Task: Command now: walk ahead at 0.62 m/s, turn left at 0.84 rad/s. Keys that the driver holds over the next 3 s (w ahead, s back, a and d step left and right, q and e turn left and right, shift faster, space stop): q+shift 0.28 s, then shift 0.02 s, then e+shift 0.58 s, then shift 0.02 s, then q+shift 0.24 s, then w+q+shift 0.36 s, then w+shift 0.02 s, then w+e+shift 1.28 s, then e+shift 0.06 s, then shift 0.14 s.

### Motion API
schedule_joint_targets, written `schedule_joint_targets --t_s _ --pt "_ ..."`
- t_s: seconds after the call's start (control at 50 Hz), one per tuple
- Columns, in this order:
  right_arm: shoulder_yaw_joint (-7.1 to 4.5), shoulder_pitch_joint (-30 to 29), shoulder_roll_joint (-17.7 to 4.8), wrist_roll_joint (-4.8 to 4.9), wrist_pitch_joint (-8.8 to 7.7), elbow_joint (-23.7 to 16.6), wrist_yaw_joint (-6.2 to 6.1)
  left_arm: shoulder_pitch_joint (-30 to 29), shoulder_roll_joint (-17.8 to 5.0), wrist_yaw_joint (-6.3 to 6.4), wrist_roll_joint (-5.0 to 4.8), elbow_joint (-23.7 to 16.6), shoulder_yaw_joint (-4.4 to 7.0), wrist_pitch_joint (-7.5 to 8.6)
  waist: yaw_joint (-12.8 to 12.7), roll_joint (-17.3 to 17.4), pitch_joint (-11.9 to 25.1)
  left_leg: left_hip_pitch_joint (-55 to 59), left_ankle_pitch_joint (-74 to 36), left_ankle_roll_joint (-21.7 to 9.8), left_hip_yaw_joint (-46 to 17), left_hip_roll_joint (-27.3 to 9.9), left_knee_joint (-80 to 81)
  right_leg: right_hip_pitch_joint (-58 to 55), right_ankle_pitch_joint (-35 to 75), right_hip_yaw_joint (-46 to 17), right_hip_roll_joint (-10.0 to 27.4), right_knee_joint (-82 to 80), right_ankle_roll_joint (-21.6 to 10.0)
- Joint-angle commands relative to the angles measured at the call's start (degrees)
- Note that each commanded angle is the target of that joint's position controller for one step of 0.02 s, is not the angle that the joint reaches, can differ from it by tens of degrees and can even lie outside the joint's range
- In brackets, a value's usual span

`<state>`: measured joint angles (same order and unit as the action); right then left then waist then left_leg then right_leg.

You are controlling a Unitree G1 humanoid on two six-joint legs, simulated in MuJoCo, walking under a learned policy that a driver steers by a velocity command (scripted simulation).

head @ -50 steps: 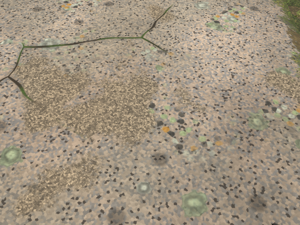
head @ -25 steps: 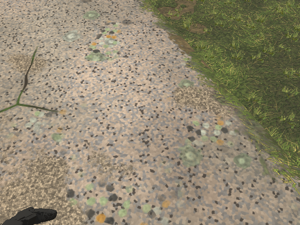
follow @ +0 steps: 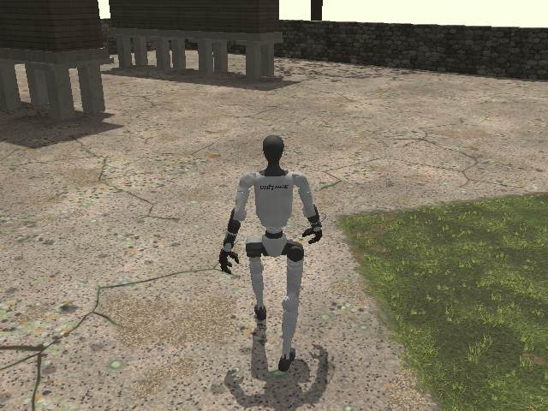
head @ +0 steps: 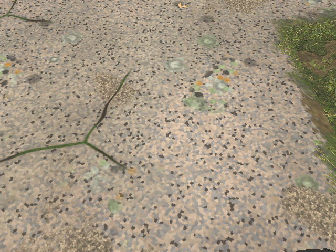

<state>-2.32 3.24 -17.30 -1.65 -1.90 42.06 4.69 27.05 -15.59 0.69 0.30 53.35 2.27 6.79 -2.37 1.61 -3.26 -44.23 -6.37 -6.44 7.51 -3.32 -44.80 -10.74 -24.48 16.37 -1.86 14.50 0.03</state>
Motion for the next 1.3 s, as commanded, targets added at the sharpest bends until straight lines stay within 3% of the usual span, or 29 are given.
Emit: schedule_joint_targets --t_s 0.02,0.04,0.06,0.08,0.1,0.12,0.14,0.16,0.18,0.22,0.3,0.4,0.46,0.54,0.64,0.68,0.72,0.74,0.76,0.78,0.82,0.88,0.94,1.04,1.08,1.14,1.18,1.22,1.3 --pt "-0.01 13.90 -1.40 -0.53 -0.25 1.66 0.45 -8.94 -10.96 1.64 -0.84 -6.69 1.86 0.87 10.26 -5.07 3.56 29.77 -2.34 -1.95 5.29 8.93 6.20 16.07 76.41 -0.32 12.93 15.10 -0.36" --pt "-1.30 23.99 -4.04 -0.71 -0.12 4.11 -0.42 -10.94 -12.29 1.68 -0.81 -7.34 2.36 -0.11 14.93 -5.87 8.93 40.33 -0.18 -3.70 2.94 10.16 5.62 18.32 77.07 -1.67 14.23 28.83 -0.07" --pt "-2.81 31.93 -6.71 -0.57 -0.17 6.67 -1.94 -12.58 -11.81 1.12 -1.03 -7.84 2.53 -0.88 18.06 -3.58 12.26 49.39 -2.63 -5.60 -1.35 9.11 9.56 22.52 60.45 -2.53 12.20 46.24 0.38" --pt "-4.32 27.76 -10.33 0.92 0.20 6.36 -3.84 -12.54 -7.07 -0.01 -1.08 -7.67 1.99 -1.33 14.89 7.27 7.23 52.86 -21.24 -7.62 -9.64 3.09 14.18 34.44 0.04 -2.15 0.16 67.55 2.15" --pt "-5.26 24.15 -17.40 -0.54 0.36 3.87 -3.41 -0.53 -3.06 0.85 -0.40 -11.22 0.58 -1.73 5.06 9.12 15.44 64.35 -68.59 -17.91 -31.01 -11.29 6.70 47.16 -11.90 -10.01 -2.07 86.61 4.48" --pt "-6.06 23.60 -17.92 0.89 0.49 1.26 -3.14 -1.43 -4.69 1.41 0.83 -12.66 0.12 -1.92 6.80 -0.29 26.53 68.31 -60.78 -21.56 -39.33 -15.25 11.95 49.55 -6.24 -19.90 0.19 87.46 4.30" --pt "-6.12 17.26 -15.69 1.00 1.35 -1.29 -4.47 -1.74 -5.33 1.44 0.25 -13.79 -0.47 -2.01 5.00 0.20 25.06 62.02 -27.19 -22.97 -46.47 -15.68 20.77 52.94 -3.53 -21.75 1.03 83.80 3.33" --pt "-4.67 13.84 -10.37 1.63 1.74 -1.80 -4.96 -6.83 -7.65 1.36 1.99 -13.65 0.02 -2.47 3.62 -7.12 16.36 51.47 -10.31 -19.25 -44.22 -11.42 25.40 52.49 -1.97 -22.00 3.94 76.43 3.18" --pt "-3.86 12.48 -8.22 2.02 1.67 -1.51 -5.25 -9.42 -7.52 1.30 2.77 -14.26 0.20 -3.42 2.13 -7.40 10.61 42.88 -10.45 -16.88 -40.68 -8.67 26.92 50.02 -1.73 -21.93 4.67 71.59 3.25" --pt "-3.38 12.87 -7.33 2.05 1.27 -0.76 -5.10 -10.90 -6.99 1.59 3.08 -14.98 0.14 -6.33 0.40 -9.44 5.64 29.48 -19.79 -13.37 -33.02 -5.13 27.14 42.71 -1.44 -21.04 6.74 61.64 4.50" --pt "-4.56 13.79 -9.97 1.11 1.02 -1.16 -4.93 -13.87 -4.23 1.73 2.10 -17.20 -0.62 -7.57 1.16 -5.88 10.31 29.39 -28.53 -7.47 -27.91 -0.04 22.89 41.75 7.16 -20.07 6.58 51.49 4.65" --pt "-2.74 16.26 -4.99 1.39 2.14 -0.25 -5.42 -16.47 -4.26 1.46 1.30 -17.17 -0.39 -8.49 4.40 0.82 9.65 35.42 -19.30 0.23 -25.01 0.22 24.35 44.32 17.14 -19.02 7.26 42.66 2.24" --pt "-1.21 16.68 -2.52 0.22 2.19 0.59 -5.64 -17.17 -3.75 0.83 0.52 -15.89 -0.58 -8.78 5.77 2.05 7.25 37.28 -11.76 0.18 -23.88 -1.99 27.36 41.86 16.67 -19.29 7.33 35.44 1.20" --pt "-1.38 15.68 -6.01 -1.21 2.35 1.05 -6.15 -18.13 -6.44 -0.13 -0.45 -15.59 0.32 -9.01 6.27 2.99 3.95 38.38 -10.49 -3.60 -22.11 -5.64 26.79 38.81 6.59 -19.61 3.21 32.19 -0.14" --pt "-1.61 13.54 -6.91 0.02 2.98 0.61 -7.09 -15.45 -5.86 -1.02 -0.32 -16.07 0.66 -8.86 5.30 1.92 4.19 44.66 -19.93 -7.23 -21.33 -9.64 20.66 36.92 -2.83 -16.61 1.44 28.06 -1.57" --pt "-1.90 11.96 -7.53 0.47 3.08 0.43 -7.28 -13.67 -5.06 -1.13 -0.71 -16.18 0.74 -8.77 4.29 2.39 4.70 44.83 -22.15 -6.01 -19.33 -9.22 17.45 33.20 -1.91 -15.35 0.10 22.07 -2.28" --pt "-2.22 9.56 -8.26 1.27 2.87 -0.11 -7.54 -10.35 -5.30 -0.81 -0.29 -15.98 1.12 -8.14 1.33 1.37 6.07 40.59 -17.97 -1.89 -14.60 -5.93 9.94 24.52 10.37 -17.90 -0.25 9.30 -3.89" --pt "-2.15 8.75 -7.74 1.07 2.44 -1.75 -7.53 -8.33 -10.58 -0.62 0.55 -16.39 2.53 -7.59 0.66 -5.05 7.01 31.07 -3.61 1.78 -10.88 -0.76 -0.54 17.16 24.90 -31.12 7.36 5.72 -7.11" --pt "-1.25 8.03 -3.86 0.06 2.72 -4.49 -7.43 -7.26 -17.43 -0.90 0.28 -17.12 4.36 -7.45 2.22 -15.28 4.43 12.06 39.03 6.67 -5.12 10.25 -11.31 9.54 63.64 -49.10 21.58 8.65 -15.21" --pt "-0.84 6.31 -4.36 -0.96 3.12 -4.95 -7.55 -0.40 -16.42 -1.07 -0.57 -15.41 4.87 -7.75 -1.63 -11.49 7.80 8.47 45.48 7.34 -10.27 9.46 -19.91 7.42 68.64 -50.87 23.00 8.61 -21.45" --pt "-1.05 5.26 -5.15 0.24 3.09 -4.32 -6.91 -7.16 -12.23 -0.43 -0.87 -16.27 4.30 -9.03 1.46 -4.31 3.34 6.31 35.45 8.74 -12.67 5.69 -22.42 10.91 57.55 -41.37 14.89 8.06 -17.54" --pt "-1.04 4.73 -6.05 -0.05 3.55 -4.67 -5.63 -9.08 -11.27 -0.22 -1.16 -17.15 4.23 -9.87 1.99 -5.52 5.85 7.55 29.28 10.28 -11.64 5.10 -19.14 10.16 55.58 -37.95 8.87 8.43 -12.52" --pt "-0.58 6.30 -5.39 0.64 4.08 -3.69 -5.12 -7.39 -10.54 0.20 -0.84 -16.35 3.98 -9.45 1.18 -5.41 8.38 7.91 26.64 10.41 -9.52 4.34 -16.49 7.69 59.98 -35.33 8.83 9.08 -10.51" --pt "0.43 6.19 -3.52 1.23 4.89 -1.28 -4.56 -7.91 -5.11 1.24 0.73 -14.57 0.75 -8.62 0.20 -7.01 6.89 17.01 23.47 9.29 -8.88 2.35 -4.47 11.55 56.68 -30.33 8.40 5.85 -6.22" --pt "0.20 5.68 -4.60 1.68 5.16 -0.49 -4.52 -7.90 -7.39 1.56 1.55 -13.85 0.89 -8.37 -0.45 -7.67 4.77 20.28 24.23 8.14 -9.29 4.00 -1.84 13.71 55.14 -29.06 9.52 5.62 -6.31" --pt "-0.72 5.69 -7.28 1.56 5.17 -0.42 -4.24 -7.80 -10.17 2.03 1.45 -13.12 1.60 -8.87 -0.29 -7.02 2.27 17.60 28.73 6.63 -10.02 5.05 -3.75 12.05 55.26 -30.07 12.99 7.12 -8.49" --pt "-0.78 2.79 -7.59 0.78 5.06 -1.40 -3.50 -5.20 -10.84 1.65 2.00 -12.57 2.00 -8.49 -2.62 -5.84 1.83 11.69 29.68 5.65 -10.51 3.28 -5.90 8.21 20.78 -35.74 16.39 0.18 -11.79" --pt "-1.02 -0.94 -7.29 0.38 4.70 -2.77 -2.44 -5.91 -10.61 1.20 2.48 -12.20 2.14 -7.19 -3.37 -5.31 -4.21 1.91 28.72 4.85 -12.79 2.35 -6.78 5.74 -10.51 -41.94 18.15 -6.86 -14.60" --pt "-1.19 -1.83 -5.79 0.51 3.13 -3.80 -1.66 -3.46 -9.90 0.86 2.24 -9.60 2.66 -3.88 -3.60 -2.54 -4.35 -7.83 25.29 4.10 -12.87 1.33 -8.98 -3.90 -4.85 -36.93 19.09 -8.99 -13.37"
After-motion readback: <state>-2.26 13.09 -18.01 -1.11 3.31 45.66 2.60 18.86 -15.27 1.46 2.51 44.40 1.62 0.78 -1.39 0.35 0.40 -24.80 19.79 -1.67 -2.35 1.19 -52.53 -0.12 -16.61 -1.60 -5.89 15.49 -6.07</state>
